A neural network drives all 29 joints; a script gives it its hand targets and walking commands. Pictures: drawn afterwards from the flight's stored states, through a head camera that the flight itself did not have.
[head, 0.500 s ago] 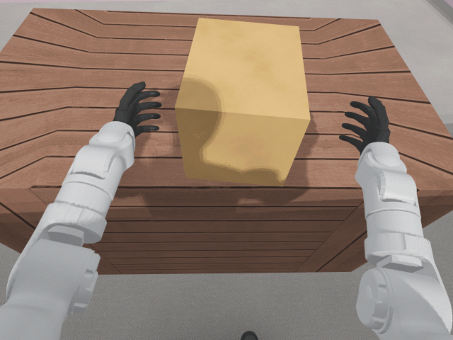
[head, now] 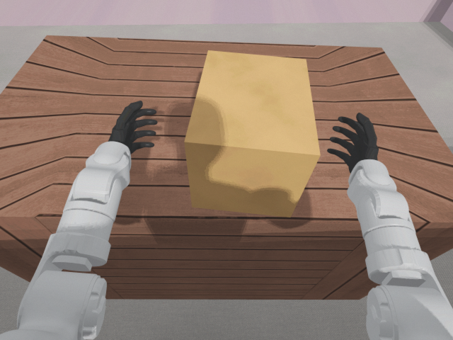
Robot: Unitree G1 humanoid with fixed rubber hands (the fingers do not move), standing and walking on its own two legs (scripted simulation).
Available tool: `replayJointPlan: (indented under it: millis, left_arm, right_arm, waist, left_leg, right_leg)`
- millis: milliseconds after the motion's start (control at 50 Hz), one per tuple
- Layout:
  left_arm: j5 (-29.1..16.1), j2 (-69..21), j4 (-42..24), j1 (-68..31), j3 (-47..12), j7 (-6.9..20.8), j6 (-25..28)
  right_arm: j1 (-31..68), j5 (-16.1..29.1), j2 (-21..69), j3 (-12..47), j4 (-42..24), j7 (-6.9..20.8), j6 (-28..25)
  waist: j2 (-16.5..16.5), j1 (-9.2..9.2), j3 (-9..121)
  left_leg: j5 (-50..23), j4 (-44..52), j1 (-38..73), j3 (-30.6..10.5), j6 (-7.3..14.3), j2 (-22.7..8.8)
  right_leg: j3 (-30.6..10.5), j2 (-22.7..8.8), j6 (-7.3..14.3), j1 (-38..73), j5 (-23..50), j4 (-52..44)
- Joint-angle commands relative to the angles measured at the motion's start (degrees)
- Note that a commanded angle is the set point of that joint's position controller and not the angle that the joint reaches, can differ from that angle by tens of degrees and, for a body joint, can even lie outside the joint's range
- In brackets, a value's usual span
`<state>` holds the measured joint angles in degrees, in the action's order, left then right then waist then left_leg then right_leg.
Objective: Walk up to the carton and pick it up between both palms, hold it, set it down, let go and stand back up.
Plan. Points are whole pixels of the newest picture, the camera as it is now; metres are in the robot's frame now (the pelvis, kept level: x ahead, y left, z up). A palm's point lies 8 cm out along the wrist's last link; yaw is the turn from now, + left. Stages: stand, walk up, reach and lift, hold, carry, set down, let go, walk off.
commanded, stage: set down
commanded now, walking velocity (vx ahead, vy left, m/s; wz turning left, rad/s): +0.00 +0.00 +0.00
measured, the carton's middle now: (249, 133) +0.52 -0.06 +0.04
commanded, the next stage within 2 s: none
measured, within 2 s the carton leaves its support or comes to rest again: neither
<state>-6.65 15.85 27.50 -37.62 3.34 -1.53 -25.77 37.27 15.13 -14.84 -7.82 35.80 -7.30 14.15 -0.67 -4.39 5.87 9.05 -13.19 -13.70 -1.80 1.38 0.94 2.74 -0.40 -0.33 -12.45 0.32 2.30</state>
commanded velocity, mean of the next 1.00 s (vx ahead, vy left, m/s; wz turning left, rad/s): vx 0.00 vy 0.00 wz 0.00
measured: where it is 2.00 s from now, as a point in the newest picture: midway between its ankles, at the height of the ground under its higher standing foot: outside the picture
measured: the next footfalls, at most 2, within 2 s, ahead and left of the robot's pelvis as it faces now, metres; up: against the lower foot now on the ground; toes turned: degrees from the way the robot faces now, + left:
none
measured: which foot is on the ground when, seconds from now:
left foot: down 0.00-1.00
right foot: down 0.00-1.00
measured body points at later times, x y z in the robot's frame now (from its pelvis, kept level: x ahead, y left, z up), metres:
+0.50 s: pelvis -0.04 -0.01 +0.00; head -0.04 +0.00 +0.45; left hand +0.33 +0.17 +0.09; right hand +0.31 -0.27 +0.10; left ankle -0.05 +0.10 -0.75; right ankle +0.00 -0.13 -0.75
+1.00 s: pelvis -0.03 -0.02 +0.00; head -0.05 -0.01 +0.45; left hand +0.27 +0.20 +0.04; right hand +0.25 -0.24 +0.04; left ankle -0.05 +0.10 -0.75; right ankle +0.00 -0.13 -0.75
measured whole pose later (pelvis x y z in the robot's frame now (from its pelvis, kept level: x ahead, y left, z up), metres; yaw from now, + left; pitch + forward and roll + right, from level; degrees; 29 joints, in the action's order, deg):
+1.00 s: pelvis -0.03 -0.02 +0.00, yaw -1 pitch +1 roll -1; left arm -13.7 16.1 21.0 -3.9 0.1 1.5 -2.1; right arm 2.0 12.0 -10.4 -2.2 17.6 -6.3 3.5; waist 0.0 -0.3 5.1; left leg 11.3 -18.6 -8.2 -1.1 -0.2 -0.7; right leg 2.0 1.1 1.1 -10.3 -4.6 14.0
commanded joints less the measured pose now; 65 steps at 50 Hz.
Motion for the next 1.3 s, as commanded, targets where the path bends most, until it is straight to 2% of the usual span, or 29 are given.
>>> replayJointPlan:
  millis: [0, 40, 60, 80, 100, 120, 140, 160, 180, 220, 240, 280, 300, 380, 500, 560, 640, 740, 800, 840, 900, 1020, 1100, 1160, 1220, 1280]
  left_arm:
    - [-3.2, 3.3, -31.2, -12.6, 1.4, -0.2, 3.8]
    - [-3.5, 7.3, -41.0, -10.7, 3.1, -2.1, 1.5]
    - [-3.8, 8.4, -45.9, -10.5, 3.1, -3.6, 0.4]
    - [-4.5, 8.3, -49.7, -10.9, 2.1, -4.8, -0.2]
    - [-5.4, 7.2, -50.9, -10.2, -0.2, -5.4, -0.7]
    - [-6.3, 5.0, -48.9, -8.7, -2.9, -5.8, -1.2]
    - [-6.6, 3.2, -45.1, -7.4, -4.0, -5.7, -1.9]
    - [-5.9, 2.6, -40.9, -6.8, -3.2, -4.9, -2.8]
    - [-4.3, 2.8, -36.9, -6.7, -0.9, -3.8, -3.9]
    - [-1.3, 3.1, -27.9, -3.5, 3.8, -1.8, -6.1]
    - [-0.7, 3.3, -24.7, -2.2, 5.0, -1.1, -6.7]
    - [-1.3, 2.8, -20.1, -0.8, 4.7, -0.1, -6.3]
    - [-1.9, 2.5, -19.1, -0.5, 4.0, 0.5, -5.3]
    - [-3.0, 3.3, -19.2, -1.8, 2.6, 1.6, 2.0]
    - [-6.2, 6.9, -14.1, -4.9, 0.4, -0.4, 17.6]
    - [-8.9, 7.7, -11.3, -5.2, -2.4, -2.2, 23.8]
    - [-11.1, 8.8, -7.5, -1.6, -3.8, -2.8, 27.3]
    - [-8.9, 10.0, -7.6, 8.2, -1.2, -0.3, 28.4]
    - [-7.1, 9.0, -9.6, 14.4, 0.2, 2.0, 28.1]
    - [-6.7, 7.9, -11.8, 17.7, 0.0, 3.1, 27.3]
    - [-7.0, 6.4, -16.5, 21.4, -1.4, 3.6, 25.3]
    - [-7.4, 5.8, -28.5, 27.0, -3.9, 1.0, 23.7]
    - [-7.0, 5.2, -29.0, 29.7, -5.2, -1.6, 24.2]
    - [-6.2, 4.7, -28.7, 31.2, -5.3, -2.5, 21.2]
    - [-5.8, 5.1, -33.7, 34.0, -5.1, -3.3, 18.4]
    - [-4.9, 5.1, -37.5, 38.5, -4.3, -3.2, 16.1]
  right_arm:
    - [12.0, -1.3, -14.4, -1.7, -30.2, 1.7, -5.6]
    - [11.7, 1.3, -16.3, -1.4, -35.1, 1.5, -4.4]
    - [12.8, 2.7, -17.2, -1.7, -37.3, 1.5, -3.8]
    - [14.2, 3.7, -17.7, -1.8, -37.0, 1.9, -3.7]
    - [13.7, 4.8, -18.1, -1.5, -35.3, 2.6, -4.1]
    - [12.2, 5.8, -17.4, -1.3, -32.2, 3.3, -4.7]
    - [10.7, 6.7, -16.9, -0.6, -29.6, 3.7, -4.8]
    - [9.5, 7.4, -17.0, 0.4, -27.6, 3.6, -4.1]
    - [8.4, 8.1, -17.6, 1.4, -25.9, 3.3, -2.9]
    - [5.7, 7.4, -16.6, 3.1, -20.5, 2.3, -0.4]
    - [5.5, 6.6, -16.0, 3.2, -18.6, 2.0, 0.4]
    - [6.1, 5.1, -15.1, 2.6, -15.8, 1.7, 0.6]
    - [5.8, 4.6, -14.5, 2.0, -15.4, 1.7, 0.2]
    - [3.6, 2.3, -10.9, -0.4, -17.6, 2.3, -2.4]
    - [5.0, -3.0, -6.2, -2.3, -21.0, 4.6, -6.4]
    - [5.4, -4.5, -5.3, -2.2, -21.7, 5.6, -8.2]
    - [1.7, -4.7, -4.0, -0.8, -21.0, 5.8, -9.6]
    - [-8.6, -4.2, -3.0, 1.5, -22.7, 3.6, -11.9]
    - [-15.5, -4.0, -2.3, 2.5, -24.7, 1.6, -13.2]
    - [-19.6, -3.8, -1.8, 3.0, -26.0, 0.7, -13.6]
    - [-24.1, -3.1, -1.8, 3.4, -29.1, 0.5, -13.0]
    - [-29.0, -2.3, -4.3, 1.3, -36.5, 3.1, -12.1]
    - [-30.8, -1.9, -5.2, 0.4, -35.2, 5.6, -11.5]
    - [-32.2, -1.4, -5.0, 0.7, -32.6, 7.0, -9.6]
    - [-35.0, -1.0, -5.8, 0.8, -35.1, 7.6, -9.4]
    - [-39.1, -1.0, -6.7, 1.2, -38.4, 7.5, -9.5]
  waist:
    - [1.5, 1.16, 39.0]
    - [2.8, 1.56, 37.0]
    - [2.2, 1.21, 36.8]
    - [-1.0, 0.6, 36.8]
    - [-3.8, 1.29, 35.1]
    - [-4.9, 2.46, 32.6]
    - [-4.9, 2.74, 31.7]
    - [-5.1, 2.53, 30.0]
    - [-5.4, 2.61, 27.2]
    - [-2.7, 2.79, 19.4]
    - [-0.9, 2.71, 16.8]
    - [2.9, 2.38, 13.8]
    - [3.9, 1.89, 13.1]
    - [2.9, 0.4, 11.3]
    - [-0.2, 2.11, 10.1]
    - [-1.4, 3.33, 13.4]
    - [0.0, 4.26, 17.9]
    - [4.0, 3.94, 21.8]
    - [4.6, 3.42, 18.8]
    - [4.2, 3.14, 14.8]
    - [2.8, 3.1, 9.0]
    - [-1.6, 4.15, 1.8]
    - [-4.1, 4.83, -0.2]
    - [-4.5, 5.09, -0.7]
    - [-2.7, 5.54, 1.8]
    - [-0.7, 5.66, 6.1]
  left_leg:
    - [-52.5, -9.0, 1.5, 3.1, -2.6, -1.0]
    - [-40.0, -4.5, -8.3, 1.4, -0.5, -1.3]
    - [-37.5, -2.0, -6.9, -0.1, -0.3, -2.7]
    - [-46.3, -5.0, 5.3, -0.9, -3.9, -4.4]
    - [-56.9, -9.5, 17.2, -0.7, -7.8, -5.0]
    - [-62.4, -11.7, 21.9, -0.5, -9.4, -5.2]
    - [-62.1, -12.4, 21.3, -0.1, -9.5, -4.8]
    - [-59.0, -12.1, 19.7, 0.2, -8.7, -4.0]
    - [-52.8, -11.2, 17.8, 0.3, -7.5, -3.0]
    - [-36.2, -7.2, 10.0, 0.4, -4.5, -1.3]
    - [-27.2, -4.6, 6.6, 0.4, -3.3, -1.0]
    - [-14.6, -1.0, 3.0, 0.8, -2.2, -0.9]
    - [-10.8, -0.1, 2.1, 1.0, -1.8, -0.8]
    - [-2.2, 0.8, 1.0, 2.1, -0.9, -0.2]
    - [7.1, 0.5, -4.0, 3.1, -0.5, 0.0]
    - [7.6, -0.4, -6.0, 3.1, -0.1, -0.2]
    - [4.8, -1.9, -8.2, 3.4, 0.7, -0.5]
    - [-3.0, -2.8, -9.7, 3.7, 1.4, -0.2]
    - [-6.4, -2.4, -8.2, 3.3, 1.0, -0.4]
    - [-6.6, -2.0, -6.2, 3.0, 0.4, -0.8]
    - [-4.8, -1.2, -3.7, 2.7, -0.6, -1.6]
    - [0.2, 0.0, -4.3, 1.7, -2.4, -2.8]
    - [5.0, 0.5, -4.8, 1.2, -3.2, -3.4]
    - [7.6, 1.3, -5.6, 1.5, -3.0, -3.7]
    - [3.7, 0.9, -4.2, 2.1, -2.9, -3.5]
    - [-6.3, -1.0, -1.2, 2.8, -2.9, -2.6]
  right_leg:
    - [-5.0, 2.1, 5.3, 37.3, 37.5, 11.7]
    - [-6.5, 0.2, 4.2, 44.9, 40.1, 14.4]
    - [-6.3, 0.8, 2.9, 42.8, 37.4, 15.7]
    - [-4.2, 3.6, 1.2, 30.4, 29.4, 15.6]
    - [-2.5, 5.9, 0.8, 16.8, 18.2, 12.3]
    - [-2.6, 6.2, 2.6, 8.7, 10.2, 6.8]
    - [-3.2, 5.6, 4.5, 7.7, 10.5, 4.2]
    - [-3.2, 5.1, 4.8, 9.2, 13.9, 4.9]
    - [-3.0, 4.3, 4.5, 12.0, 17.5, 6.7]
    - [-2.9, 2.6, 2.7, 20.1, 20.5, 10.5]
    - [-2.7, 2.0, 1.8, 22.4, 18.9, 11.7]
    - [-2.4, 1.5, 1.1, 22.8, 13.1, 11.6]
    - [-2.6, 1.3, 1.1, 22.9, 11.2, 11.4]
    - [-2.6, 1.2, 1.4, 21.0, 2.7, 11.5]
    - [-1.5, 1.0, 1.8, 15.0, -10.0, 11.9]
    - [-1.3, 0.6, 1.9, 13.2, -11.6, 12.9]
    - [-2.2, -0.2, 1.3, 14.0, -8.3, 14.5]
    - [-4.6, -0.9, 0.1, 23.6, 7.1, 16.6]
    - [-5.3, -1.2, 0.3, 27.3, 12.8, 16.3]
    - [-5.2, -1.3, 1.0, 26.2, 11.5, 15.0]
    - [-4.7, -0.8, 2.3, 22.5, 5.4, 12.8]
    - [-3.5, 0.7, 3.6, 17.4, -2.5, 11.9]
    - [-3.3, 1.1, 3.8, 14.9, -4.9, 12.3]
    - [-4.0, 0.7, 3.8, 14.8, -6.3, 12.0]
    - [-4.6, 0.8, 3.0, 15.9, -3.5, 12.2]
    - [-5.2, 1.4, 2.4, 19.0, 5.2, 13.2]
